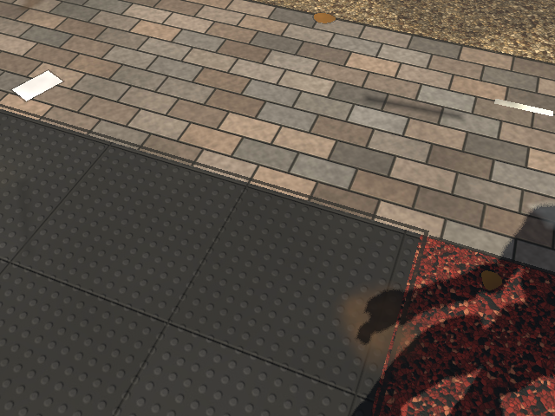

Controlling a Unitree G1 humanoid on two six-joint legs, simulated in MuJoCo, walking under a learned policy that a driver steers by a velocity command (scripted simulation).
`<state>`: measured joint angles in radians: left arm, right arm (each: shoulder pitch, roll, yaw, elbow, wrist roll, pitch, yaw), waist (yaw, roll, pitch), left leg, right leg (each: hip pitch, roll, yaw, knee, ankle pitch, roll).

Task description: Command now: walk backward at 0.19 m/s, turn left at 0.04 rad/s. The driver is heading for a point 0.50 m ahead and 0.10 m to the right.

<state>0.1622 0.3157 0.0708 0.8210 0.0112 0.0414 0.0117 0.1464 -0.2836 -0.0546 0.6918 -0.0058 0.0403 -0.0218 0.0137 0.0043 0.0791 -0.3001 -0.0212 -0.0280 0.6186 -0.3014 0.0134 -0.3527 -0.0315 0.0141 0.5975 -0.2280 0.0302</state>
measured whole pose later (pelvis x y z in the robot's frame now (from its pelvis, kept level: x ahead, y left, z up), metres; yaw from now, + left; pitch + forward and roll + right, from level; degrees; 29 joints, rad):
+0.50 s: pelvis -0.04 +0.02 +0.03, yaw +1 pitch +0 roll -2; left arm 0.16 0.31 0.10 0.91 -0.02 -0.01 0.02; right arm 0.41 -0.24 -0.05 0.90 0.00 -0.04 -0.04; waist -0.04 -0.01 -0.03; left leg -0.07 0.01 -0.01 0.30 -0.24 0.04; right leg -0.50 -0.01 0.02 0.90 -0.22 0.01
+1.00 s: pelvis +0.14 -0.07 +0.02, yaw +0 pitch +1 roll -1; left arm 0.30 0.24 0.05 0.96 0.00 -0.09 -0.02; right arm 0.23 -0.30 -0.08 0.86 0.02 -0.08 0.00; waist 0.03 0.05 0.01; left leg -0.61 0.12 -0.02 1.03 -0.17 0.02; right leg -0.10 0.05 -0.05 0.27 -0.19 -0.06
